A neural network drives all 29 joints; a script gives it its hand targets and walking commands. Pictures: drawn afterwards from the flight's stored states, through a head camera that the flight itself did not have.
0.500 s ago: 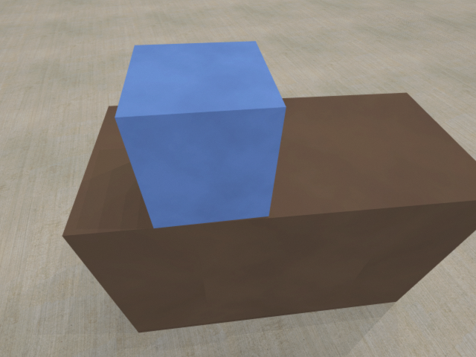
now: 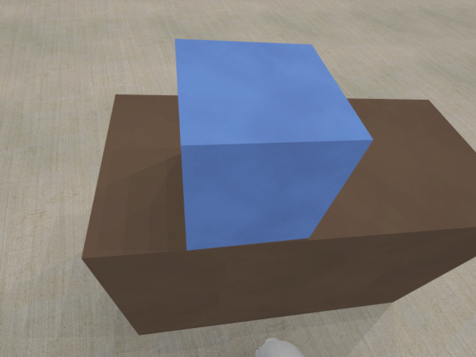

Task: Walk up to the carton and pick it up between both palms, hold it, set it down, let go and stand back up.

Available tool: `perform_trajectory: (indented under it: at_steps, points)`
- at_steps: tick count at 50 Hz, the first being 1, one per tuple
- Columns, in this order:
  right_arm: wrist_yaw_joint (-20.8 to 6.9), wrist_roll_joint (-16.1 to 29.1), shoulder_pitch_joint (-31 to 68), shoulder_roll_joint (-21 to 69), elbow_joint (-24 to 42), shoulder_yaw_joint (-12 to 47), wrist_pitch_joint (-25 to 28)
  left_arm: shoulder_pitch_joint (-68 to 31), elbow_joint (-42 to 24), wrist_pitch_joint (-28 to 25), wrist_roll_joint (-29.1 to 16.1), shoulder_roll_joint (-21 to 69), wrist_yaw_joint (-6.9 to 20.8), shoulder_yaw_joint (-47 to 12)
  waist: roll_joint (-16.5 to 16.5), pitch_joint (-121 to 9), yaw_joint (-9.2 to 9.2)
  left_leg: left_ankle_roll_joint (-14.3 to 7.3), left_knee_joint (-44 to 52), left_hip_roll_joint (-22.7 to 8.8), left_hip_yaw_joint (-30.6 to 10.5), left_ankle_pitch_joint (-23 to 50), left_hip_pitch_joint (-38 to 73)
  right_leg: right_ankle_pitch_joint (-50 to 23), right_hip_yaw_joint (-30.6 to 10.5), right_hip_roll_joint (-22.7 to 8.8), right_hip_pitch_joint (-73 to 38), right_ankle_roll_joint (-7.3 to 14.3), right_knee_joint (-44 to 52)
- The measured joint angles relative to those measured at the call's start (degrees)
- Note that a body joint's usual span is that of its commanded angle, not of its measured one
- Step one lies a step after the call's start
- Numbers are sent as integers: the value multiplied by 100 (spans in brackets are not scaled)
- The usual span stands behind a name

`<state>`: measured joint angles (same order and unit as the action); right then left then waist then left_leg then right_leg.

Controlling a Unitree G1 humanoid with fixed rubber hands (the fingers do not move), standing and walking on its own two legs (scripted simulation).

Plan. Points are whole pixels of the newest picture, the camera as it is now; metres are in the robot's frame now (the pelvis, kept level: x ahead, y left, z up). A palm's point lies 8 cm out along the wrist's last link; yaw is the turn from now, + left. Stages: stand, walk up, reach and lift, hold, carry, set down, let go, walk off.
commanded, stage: walk up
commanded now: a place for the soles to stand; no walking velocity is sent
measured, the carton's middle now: (248, 148) +0.48 -0.02 +0.07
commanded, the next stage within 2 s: none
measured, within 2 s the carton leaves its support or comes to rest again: neither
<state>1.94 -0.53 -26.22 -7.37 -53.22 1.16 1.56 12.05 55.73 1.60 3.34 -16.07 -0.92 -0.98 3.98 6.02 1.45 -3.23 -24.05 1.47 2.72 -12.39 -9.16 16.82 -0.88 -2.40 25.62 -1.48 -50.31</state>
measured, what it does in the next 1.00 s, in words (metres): steps on the spot: right foot, then left foot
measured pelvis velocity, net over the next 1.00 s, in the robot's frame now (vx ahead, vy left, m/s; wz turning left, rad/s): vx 0.00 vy -0.09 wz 0.16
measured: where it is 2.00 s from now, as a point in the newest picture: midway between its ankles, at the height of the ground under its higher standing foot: outside the picture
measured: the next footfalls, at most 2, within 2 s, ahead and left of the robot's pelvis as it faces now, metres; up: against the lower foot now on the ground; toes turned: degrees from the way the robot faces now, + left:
right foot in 0.26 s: +0.09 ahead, -0.15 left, +0.00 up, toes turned -1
left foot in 0.68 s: +0.02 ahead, +0.03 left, +0.00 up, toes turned +8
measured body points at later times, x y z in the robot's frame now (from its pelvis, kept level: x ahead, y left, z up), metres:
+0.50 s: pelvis +0.02 -0.08 -0.01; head +0.05 -0.09 +0.44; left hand +0.11 +0.17 -0.14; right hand +0.10 -0.32 -0.16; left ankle -0.01 +0.07 -0.70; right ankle +0.05 -0.14 -0.74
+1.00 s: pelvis +0.00 -0.09 -0.01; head +0.00 -0.09 +0.44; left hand -0.02 +0.16 -0.16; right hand +0.08 -0.32 -0.15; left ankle -0.02 +0.02 -0.74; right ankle +0.05 -0.15 -0.74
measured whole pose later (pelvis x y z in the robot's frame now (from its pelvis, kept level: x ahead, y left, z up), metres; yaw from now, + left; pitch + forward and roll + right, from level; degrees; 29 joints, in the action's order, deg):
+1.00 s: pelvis +0.00 -0.09 -0.01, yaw +9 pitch -2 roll +0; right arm 1.6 -0.3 -16.7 -11.1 -55.4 0.5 1.6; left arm 14.3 61.3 1.0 0.7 -13.4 -0.7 -1.5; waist -0.3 1.9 -1.1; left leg -0.8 -28.0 0.6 -0.7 -14.8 -11.5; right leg 11.0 10.8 0.6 12.9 4.3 -25.0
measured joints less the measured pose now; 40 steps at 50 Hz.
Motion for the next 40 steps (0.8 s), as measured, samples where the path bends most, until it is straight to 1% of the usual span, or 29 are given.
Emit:
perform_trajectory:
  at_steps: [4,8,11,12,13,14,15,17,19,21,23,26,28,31,34,35,37,39,40]
  points:
    - [80,16,-27,130,116,-39,-4,-74,223,197,-66,24,-74,-22,102,-26,-43,32,-126,54,-33,-169,-12,-219,80,-94,-175,-43,133]
    - [125,-66,120,92,300,-111,-14,-287,341,287,-92,152,-147,-67,85,-38,-42,76,-337,94,-59,-343,-92,100,209,-96,-468,-71,528]
    - [124,-126,292,-14,408,-164,-18,-512,340,259,-105,252,-177,-75,-17,2,2,124,-523,86,-82,-461,-171,288,287,-23,-689,-35,999]
    - [117,-138,347,-66,428,-177,-22,-581,326,231,-111,280,-179,-74,-67,10,13,149,-599,75,-92,-505,-205,198,311,4,-786,4,1249]
    - [104,-142,396,-125,432,-183,-29,-640,304,191,-116,302,-177,-75,-116,10,14,181,-691,65,-102,-559,-246,-46,336,21,-915,74,1581]
    - [86,-134,482,-216,398,-189,-42,-708,301,139,-116,361,-175,-70,-266,42,15,221,-803,-20,-156,-618,-280,-161,406,108,-1007,191,1747]
    - [69,-115,562,-305,372,-196,-52,-758,288,89,-114,417,-165,-66,-429,65,34,248,-903,-114,-236,-641,-318,-191,495,200,-1078,283,1839]
    - [75,-58,645,-408,402,-200,-55,-793,232,45,-171,454,-146,-30,-569,36,44,213,-1177,-162,-347,-585,-453,-168,618,251,-1159,408,1915]
    - [139,-29,713,-425,415,-200,-117,-793,226,63,-298,427,-131,27,-529,-40,3,175,-1551,-122,-340,-1197,-567,-109,658,203,-1199,498,1897]
    - [190,-61,789,-429,389,-221,-185,-782,186,105,-340,426,-123,63,-488,-111,-53,195,-2054,-89,-389,-1747,-728,-109,722,175,-1247,555,1946]
    - [212,-104,878,-440,353,-243,-223,-758,97,129,-325,453,-128,69,-467,-121,-133,241,-2457,-74,-465,-1925,-884,-163,790,184,-1275,584,2023]
    - [221,-120,1005,-457,330,-263,-210,-687,23,149,-268,502,-110,64,-470,-61,-217,302,-2675,-76,-592,-1786,-1022,-256,895,247,-1254,637,2103]
    - [215,-106,1055,-456,309,-271,-184,-622,5,174,-234,517,-102,64,-471,-12,-238,340,-2574,-103,-583,-1606,-1024,-283,979,285,-1207,670,2093]
    - [202,-87,1074,-431,262,-276,-160,-543,-13,208,-198,498,-89,78,-453,41,-253,365,-2098,-163,-452,-1312,-884,-262,1135,314,-1100,701,1977]
    - [173,-85,1048,-389,214,-279,-131,-478,15,233,-190,421,-54,80,-428,39,-243,296,-1277,-187,-327,-778,-530,-163,1299,319,-965,701,1734]
    - [161,-87,1069,-324,163,-272,-122,-471,62,242,-203,350,-36,80,-309,60,-226,259,-1119,-125,-302,-620,-456,-119,1306,243,-943,690,1641]
    - [128,-92,1021,-194,135,-220,-105,-376,155,255,-251,234,3,67,-68,-17,-226,224,-920,3,-249,-503,-363,-80,1250,115,-953,600,1637]
    - [92,-14,894,-178,98,-197,-90,-214,203,246,-260,233,19,35,-97,-219,-233,174,-831,-50,-275,-489,-388,143,1223,196,-949,389,1722]
    - [74,28,862,-199,38,-195,-88,-147,222,235,-231,246,23,14,-130,-281,-232,156,-794,-71,-295,-482,-390,181,1135,236,-988,339,1807]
